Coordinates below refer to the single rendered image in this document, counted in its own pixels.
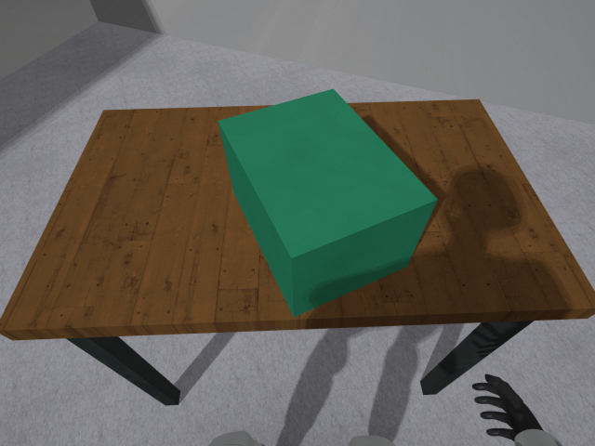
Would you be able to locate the carton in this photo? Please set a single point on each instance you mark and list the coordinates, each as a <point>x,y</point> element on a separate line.
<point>330,204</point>

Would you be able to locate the robot right hand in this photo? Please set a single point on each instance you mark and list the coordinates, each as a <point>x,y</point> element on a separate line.
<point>517,415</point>

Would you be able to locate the table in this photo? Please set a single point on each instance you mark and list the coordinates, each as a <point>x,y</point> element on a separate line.
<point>148,238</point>

